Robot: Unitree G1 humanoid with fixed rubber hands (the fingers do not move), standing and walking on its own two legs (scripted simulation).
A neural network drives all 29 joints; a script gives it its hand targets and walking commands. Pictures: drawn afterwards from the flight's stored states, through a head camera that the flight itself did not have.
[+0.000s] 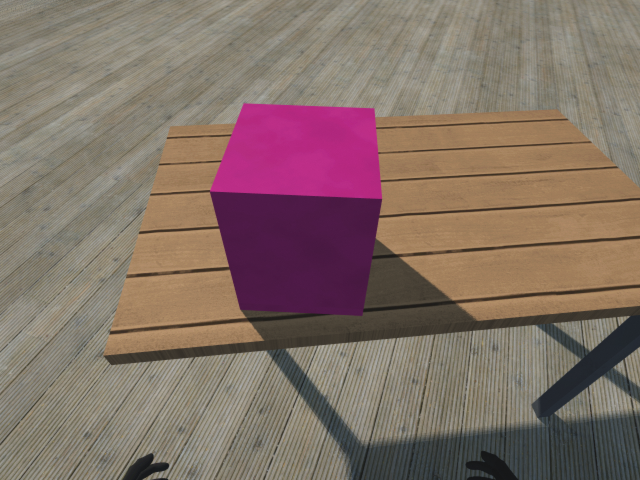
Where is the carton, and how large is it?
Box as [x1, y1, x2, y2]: [210, 103, 381, 315]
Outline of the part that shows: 244,103 210,190 240,309 361,315 381,202 374,109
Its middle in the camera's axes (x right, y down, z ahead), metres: -0.03 -0.05 +0.61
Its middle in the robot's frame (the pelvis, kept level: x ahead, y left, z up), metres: +0.50 +0.03 +0.06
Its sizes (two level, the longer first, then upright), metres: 0.210 0.200 0.250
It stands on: a table, 0.68 m high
